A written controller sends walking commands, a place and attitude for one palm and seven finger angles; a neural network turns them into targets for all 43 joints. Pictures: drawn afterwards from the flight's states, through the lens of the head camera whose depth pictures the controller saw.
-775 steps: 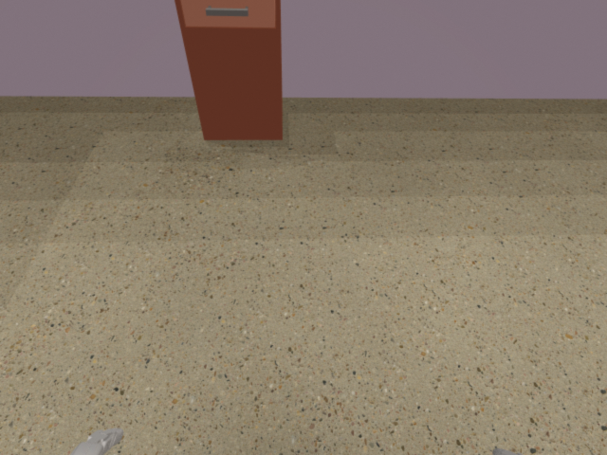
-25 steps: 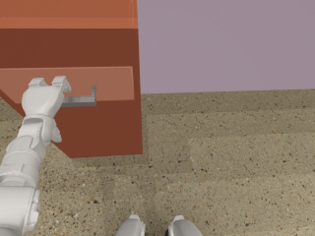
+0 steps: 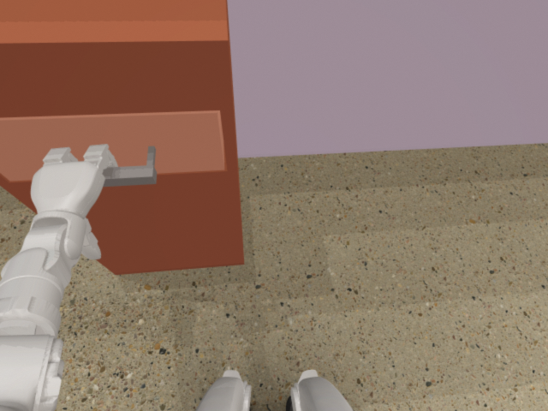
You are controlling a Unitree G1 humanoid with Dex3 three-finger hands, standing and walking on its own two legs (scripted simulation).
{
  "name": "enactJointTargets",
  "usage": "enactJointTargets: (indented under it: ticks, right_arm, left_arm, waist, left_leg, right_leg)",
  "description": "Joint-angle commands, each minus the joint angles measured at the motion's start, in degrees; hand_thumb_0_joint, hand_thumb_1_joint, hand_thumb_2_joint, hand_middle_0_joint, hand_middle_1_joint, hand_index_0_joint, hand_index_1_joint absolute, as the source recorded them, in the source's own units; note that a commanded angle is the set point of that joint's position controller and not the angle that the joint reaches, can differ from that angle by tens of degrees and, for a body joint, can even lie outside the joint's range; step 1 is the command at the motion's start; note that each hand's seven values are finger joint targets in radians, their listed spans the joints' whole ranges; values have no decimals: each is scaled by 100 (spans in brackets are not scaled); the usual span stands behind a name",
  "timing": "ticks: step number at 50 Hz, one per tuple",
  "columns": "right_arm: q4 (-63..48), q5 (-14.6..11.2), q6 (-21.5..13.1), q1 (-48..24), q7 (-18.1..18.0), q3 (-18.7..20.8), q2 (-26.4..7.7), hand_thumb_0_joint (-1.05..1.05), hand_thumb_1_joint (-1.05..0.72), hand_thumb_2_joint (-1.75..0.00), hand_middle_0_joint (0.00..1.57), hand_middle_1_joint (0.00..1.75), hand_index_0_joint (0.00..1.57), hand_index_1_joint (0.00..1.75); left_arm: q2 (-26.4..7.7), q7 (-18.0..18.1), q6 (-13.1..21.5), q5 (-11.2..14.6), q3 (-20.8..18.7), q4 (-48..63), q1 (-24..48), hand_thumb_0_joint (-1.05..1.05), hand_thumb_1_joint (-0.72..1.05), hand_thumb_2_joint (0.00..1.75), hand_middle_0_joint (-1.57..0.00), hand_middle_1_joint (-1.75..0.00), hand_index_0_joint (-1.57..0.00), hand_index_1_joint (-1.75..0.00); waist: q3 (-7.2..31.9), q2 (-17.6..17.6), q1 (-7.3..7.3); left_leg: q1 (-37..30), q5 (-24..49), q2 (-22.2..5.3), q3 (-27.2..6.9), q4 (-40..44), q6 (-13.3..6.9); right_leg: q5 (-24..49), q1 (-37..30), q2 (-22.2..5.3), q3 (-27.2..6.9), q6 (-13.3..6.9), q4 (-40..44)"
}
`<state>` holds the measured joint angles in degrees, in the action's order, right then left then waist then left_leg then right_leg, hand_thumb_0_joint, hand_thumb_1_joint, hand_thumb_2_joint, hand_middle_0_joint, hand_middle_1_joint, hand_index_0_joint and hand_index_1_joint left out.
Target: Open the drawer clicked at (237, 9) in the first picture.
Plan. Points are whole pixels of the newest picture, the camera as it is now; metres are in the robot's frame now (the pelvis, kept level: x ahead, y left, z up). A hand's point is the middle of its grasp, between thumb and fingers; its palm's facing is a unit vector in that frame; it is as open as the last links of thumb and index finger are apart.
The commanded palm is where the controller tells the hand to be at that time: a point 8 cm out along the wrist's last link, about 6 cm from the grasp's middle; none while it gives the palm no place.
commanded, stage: lower the fingers behind the handle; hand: left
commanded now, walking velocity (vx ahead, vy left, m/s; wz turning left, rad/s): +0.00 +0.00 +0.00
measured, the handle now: (101, 166) +0.49 +0.29 -0.02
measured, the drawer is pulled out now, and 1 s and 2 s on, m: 0.00 0.00 0.04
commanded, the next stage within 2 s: close the thumb around the handle in 0.66 s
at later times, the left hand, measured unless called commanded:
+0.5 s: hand (86, 207) +0.42 +0.30 -0.03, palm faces -0.08 -0.04 -1.00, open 13.8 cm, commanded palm +0.40 +0.29 +0.02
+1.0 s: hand (87, 206) +0.42 +0.30 -0.04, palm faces -0.06 -0.03 -1.00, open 12.2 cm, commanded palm +0.41 +0.29 +0.02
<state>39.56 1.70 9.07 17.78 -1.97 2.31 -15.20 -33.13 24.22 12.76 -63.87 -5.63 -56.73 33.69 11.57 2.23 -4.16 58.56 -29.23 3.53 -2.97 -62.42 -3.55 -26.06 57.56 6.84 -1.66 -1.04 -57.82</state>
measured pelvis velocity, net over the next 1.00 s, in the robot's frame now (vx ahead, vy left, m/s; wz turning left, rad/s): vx -0.01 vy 0.00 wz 0.00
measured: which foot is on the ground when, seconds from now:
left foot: down 0.00-1.00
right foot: down 0.00-1.00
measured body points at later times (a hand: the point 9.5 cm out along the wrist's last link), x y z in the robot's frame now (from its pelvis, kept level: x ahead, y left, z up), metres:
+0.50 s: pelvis -0.01 +0.00 -0.01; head +0.11 +0.02 +0.42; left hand +0.42 +0.30 +0.02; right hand +0.04 -0.27 -0.13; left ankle -0.01 +0.08 -0.66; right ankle +0.00 -0.11 -0.66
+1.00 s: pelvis -0.01 +0.00 -0.01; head +0.11 +0.03 +0.42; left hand +0.42 +0.30 +0.02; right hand +0.04 -0.27 -0.13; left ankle -0.01 +0.08 -0.66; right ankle +0.00 -0.11 -0.66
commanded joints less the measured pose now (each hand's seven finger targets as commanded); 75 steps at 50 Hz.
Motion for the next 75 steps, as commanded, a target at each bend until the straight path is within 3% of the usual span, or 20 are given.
enactJointTargets:
  ticks: [1, 7, 8, 11, 13, 20, 23, 26, 27, 30, 32, 38, 47, 52, 53, 54, 63, 69, 73, 75]
  right_arm:
    - [-316, 55, -67, 567, 12, 372, -949, 0, -90, -90, 20, 30, 20, 30]
    - [-267, 47, -32, 577, 51, 345, -1013, 0, -90, -90, 20, 30, 20, 30]
    - [-287, 34, -22, 575, 43, 325, -1035, 0, -90, -90, 20, 30, 20, 30]
    - [-320, 13, -32, 589, 19, 301, -1017, 0, -90, -90, 20, 30, 20, 30]
    - [-362, 10, -16, 588, 4, 265, -1012, 0, -90, -90, 20, 30, 20, 30]
    - [-441, -9, -37, 529, -54, 217, -965, 0, -90, -90, 20, 30, 20, 30]
    - [-474, -33, -61, 482, -70, 227, -959, 0, -90, -90, 20, 30, 20, 30]
    - [-466, -18, -81, 493, -34, 254, -960, 0, -90, -90, 20, 30, 20, 30]
    - [-436, -7, -85, 507, -25, 272, -976, 0, -90, -90, 20, 30, 20, 30]
    - [-412, 11, -89, 512, -4, 286, -1017, 0, -90, -90, 20, 30, 20, 30]
    - [-390, 10, -81, 554, 11, 312, -1018, 0, -90, -90, 20, 30, 20, 30]
    - [-365, 2, -25, 588, 24, 313, -1047, 0, -90, -90, 20, 30, 20, 30]
    - [-390, -29, -36, 571, -16, 245, -1020, 0, -90, -90, 20, 30, 20, 30]
    - [-383, -36, -70, 597, -44, 224, -1022, 0, -90, -90, 20, 30, 20, 30]
    - [-396, -39, -92, 603, -50, 238, -1007, 0, -90, -90, 20, 30, 20, 30]
    - [-398, -33, -93, 613, -51, 236, -1016, 0, -90, -90, 20, 30, 20, 30]
    - [-383, -39, -105, 667, -48, 268, -1001, 0, -90, -90, 20, 30, 20, 30]
    - [-386, -32, -91, 662, -43, 279, -982, 0, -90, -90, 20, 30, 20, 30]
    - [-375, -50, -95, 656, -64, 245, -1006, 0, -90, -90, 20, 30, 20, 30]
    - [-364, -39, -108, 656, -68, 250, -1001, 0, -90, -90, 20, 30, 20, 30]
  left_arm:
    - [-1569, 509, -70, 15, -507, 1111, 1712, 0, -50, 30, -30, -120, -30, -120]
    - [-1392, 628, -526, -12, -231, 693, 2052, 0, -50, 30, -30, -120, -30, -120]
    - [-1586, 613, -594, -54, -335, 668, 2083, 0, -50, 30, -30, -120, -30, -120]
    - [-1521, 474, -653, 2, -213, 672, 2237, 0, -50, 30, -30, -120, -30, -120]
    - [-1524, 350, -710, 66, -224, 460, 1951, 0, -50, 30, -30, -120, -30, -120]
    - [-1632, 65, -399, 152, -346, 688, 1652, 0, -50, 30, -30, -120, -30, -120]
    - [-1608, 92, -247, 104, -325, 679, 1648, 0, -50, 30, -30, -120, -30, -120]
    - [-1606, 192, -123, 89, -394, 815, 1561, 0, -50, 30, -30, -120, -30, -120]
    - [-1517, 229, -133, 117, -341, 781, 1633, 0, -50, 30, -30, -120, -30, -120]
    - [-1767, 330, -136, 135, -569, 882, 1675, 0, -50, 30, -30, -120, -30, -120]
    - [-1555, 401, -224, 109, -397, 798, 1695, 0, -50, 30, -30, -120, -30, -120]
    - [-1635, 456, -467, 92, -413, 901, 1857, 0, -50, 30, -30, -120, -30, -120]
    - [-1414, 226, -578, 115, -120, 530, 1901, 0, 0, 52, -34, -125, -34, -125]
    - [-1557, 140, -465, 105, -180, 444, 1995, 0, 28, 64, -36, -128, -36, -128]
    - [-1521, 143, -425, 100, -134, 515, 2135, 0, 34, 66, -36, -129, -36, -129]
    - [-1562, 136, -412, 106, -188, 462, 1990, 0, 40, 68, -36, -130, -36, -130]
    - [-1497, 165, -370, 127, -129, 592, 2126, 0, 90, 90, -40, -135, -40, -135]
    - [-1352, 148, -387, 179, -97, 654, 1898, 0, 90, 90, -40, -135, -40, -135]
    - [-1642, 123, -371, 165, -247, 570, 1997, 0, 90, 90, -40, -135, -40, -135]
    - [-1606, 113, -350, 154, -205, 688, 2120, 0, 90, 90, -40, -135, -40, -135]
  waist:
    - [2685, 657, 122]
    - [2413, 503, -71]
    - [2460, 484, -11]
    - [2661, 584, -60]
    - [2571, 374, -18]
    - [2444, 393, 87]
    - [2180, 229, 35]
    - [2358, 546, 121]
    - [2274, 447, 46]
    - [2449, 469, 119]
    - [2443, 518, 69]
    - [2654, 508, 63]
    - [2232, 453, -29]
    - [2110, 449, -39]
    - [2158, 426, -107]
    - [2179, 377, -45]
    - [2459, 440, -85]
    - [2507, 400, -42]
    - [2346, 248, -64]
    - [2422, 449, -69]
  left_leg:
    - [-2283, 3416, -299, -63, 402, 244]
    - [-2126, 3004, -311, -130, 380, 245]
    - [-2099, 2952, -307, -148, 418, 258]
    - [-2194, 2963, -307, -122, 396, 222]
    - [-2004, 2821, -275, -72, 404, 167]
    - [-1793, 2655, -264, -22, 417, 116]
    - [-1519, 2332, -265, -30, 405, 94]
    - [-1767, 2572, -286, -83, 365, 163]
    - [-1744, 2524, -303, -98, 337, 163]
    - [-1709, 2553, -298, -105, 309, 178]
    - [-1872, 2679, -318, -148, 313, 220]
    - [-2138, 2919, -346, -190, 361, 276]
    - [-1972, 2431, -319, -154, 493, 193]
    - [-1776, 2312, -303, -144, 449, 167]
    - [-1752, 2294, -308, -140, 427, 155]
    - [-1732, 2290, -297, -131, 418, 151]
    - [-1792, 2493, -291, -104, 318, 161]
    - [-1875, 2625, -288, -80, 333, 149]
    - [-1585, 2336, -272, -69, 361, 105]
    - [-1686, 2434, -273, -74, 360, 121]
  right_leg:
    - [2115, -806, -158, 230, -205, 262]
    - [1778, -526, -155, 315, -183, 267]
    - [1721, -546, -160, 320, -188, 253]
    - [1778, -612, -167, 307, -173, 255]
    - [1841, -804, -165, 278, -164, 292]
    - [1882, -984, -178, 208, -187, 305]
    - [1660, -828, -183, 198, -176, 304]
    - [1611, -625, -168, 249, -208, 181]
    - [1551, -544, -161, 268, -202, 193]
    - [1565, -590, -171, 264, -211, 111]
    - [1545, -442, -163, 313, -200, 112]
    - [1622, -497, -155, 350, -184, 145]
    - [1348, -494, -156, 329, -190, 344]
    - [1311, -434, -169, 310, -201, 307]
    - [1323, -416, -174, 305, -184, 309]
    - [1341, -478, -169, 295, -192, 297]
    - [1550, -510, -172, 276, -173, 238]
    - [1696, -655, -161, 271, -171, 265]
    - [1609, -717, -176, 229, -161, 282]
    - [1659, -702, -185, 234, -182, 258]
